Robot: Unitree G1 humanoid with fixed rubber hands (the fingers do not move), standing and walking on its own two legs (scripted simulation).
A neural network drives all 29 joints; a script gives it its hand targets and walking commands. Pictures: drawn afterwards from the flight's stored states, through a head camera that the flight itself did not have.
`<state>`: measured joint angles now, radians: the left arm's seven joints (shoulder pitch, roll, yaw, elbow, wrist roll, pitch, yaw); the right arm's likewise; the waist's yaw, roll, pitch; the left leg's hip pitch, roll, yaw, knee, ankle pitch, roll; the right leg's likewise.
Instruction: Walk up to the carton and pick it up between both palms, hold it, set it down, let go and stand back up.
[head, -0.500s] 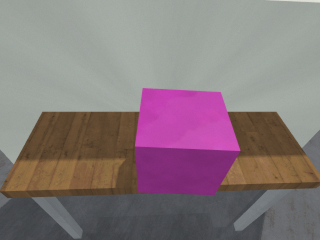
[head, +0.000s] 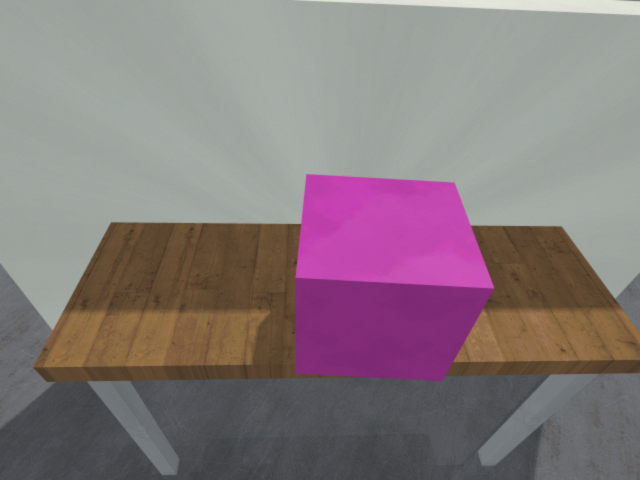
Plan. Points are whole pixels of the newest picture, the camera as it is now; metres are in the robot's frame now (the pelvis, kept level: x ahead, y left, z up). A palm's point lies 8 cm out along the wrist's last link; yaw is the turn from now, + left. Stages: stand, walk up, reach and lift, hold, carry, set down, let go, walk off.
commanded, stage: stand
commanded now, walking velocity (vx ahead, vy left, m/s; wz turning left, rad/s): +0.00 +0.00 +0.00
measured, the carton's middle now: (374, 278) +0.43 -0.08 +0.02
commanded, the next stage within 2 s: none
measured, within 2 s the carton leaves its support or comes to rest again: neither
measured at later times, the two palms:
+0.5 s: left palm out of the picture +0.00 +0.23 -0.13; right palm out of the picture +0.01 -0.25 -0.13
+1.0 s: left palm out of the picture +0.00 +0.21 -0.14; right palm out of the picture +0.00 -0.24 -0.14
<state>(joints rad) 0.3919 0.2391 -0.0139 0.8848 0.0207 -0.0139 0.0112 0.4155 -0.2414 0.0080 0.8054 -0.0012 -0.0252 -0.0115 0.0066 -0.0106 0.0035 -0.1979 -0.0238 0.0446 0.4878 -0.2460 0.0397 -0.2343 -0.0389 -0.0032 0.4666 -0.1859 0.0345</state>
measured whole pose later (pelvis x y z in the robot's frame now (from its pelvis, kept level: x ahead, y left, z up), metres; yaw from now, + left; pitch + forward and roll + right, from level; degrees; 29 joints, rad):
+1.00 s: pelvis +0.01 -0.02 +0.00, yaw +0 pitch -2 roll +0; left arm 0.34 0.18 -0.03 1.08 0.00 0.00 0.02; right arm 0.37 -0.18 0.01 1.00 -0.02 0.01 -0.02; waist 0.00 0.00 0.01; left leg -0.18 0.00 0.04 0.44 -0.24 0.02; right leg -0.22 -0.02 -0.01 0.43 -0.18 0.01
